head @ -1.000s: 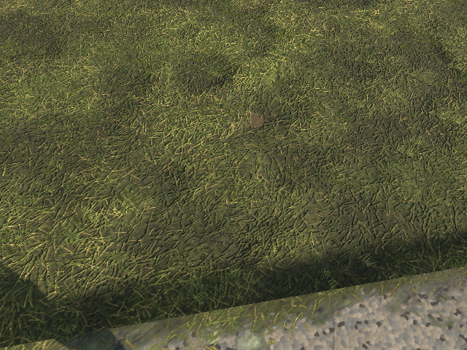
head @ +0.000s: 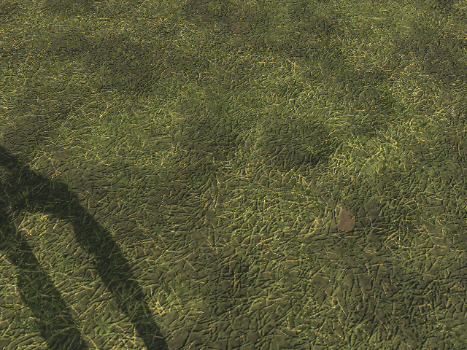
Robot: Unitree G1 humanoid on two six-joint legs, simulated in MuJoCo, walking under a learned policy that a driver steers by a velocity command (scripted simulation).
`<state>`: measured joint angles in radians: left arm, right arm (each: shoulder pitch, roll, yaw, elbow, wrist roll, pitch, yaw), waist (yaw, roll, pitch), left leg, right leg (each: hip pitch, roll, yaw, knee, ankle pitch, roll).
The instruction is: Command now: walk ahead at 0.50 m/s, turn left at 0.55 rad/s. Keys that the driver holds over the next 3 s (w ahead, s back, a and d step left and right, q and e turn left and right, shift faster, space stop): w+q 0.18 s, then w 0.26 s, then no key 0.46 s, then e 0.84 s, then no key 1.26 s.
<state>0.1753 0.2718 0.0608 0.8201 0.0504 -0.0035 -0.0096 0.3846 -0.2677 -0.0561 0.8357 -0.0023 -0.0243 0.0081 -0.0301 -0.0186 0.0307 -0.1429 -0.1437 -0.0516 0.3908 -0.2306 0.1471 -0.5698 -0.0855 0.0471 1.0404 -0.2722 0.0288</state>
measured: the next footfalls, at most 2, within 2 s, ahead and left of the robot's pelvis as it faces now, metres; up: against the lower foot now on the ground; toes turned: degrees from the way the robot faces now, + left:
right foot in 0.46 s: +0.48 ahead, -0.14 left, -0.19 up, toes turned +10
left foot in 0.84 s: +0.59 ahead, +0.04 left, -0.19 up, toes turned +11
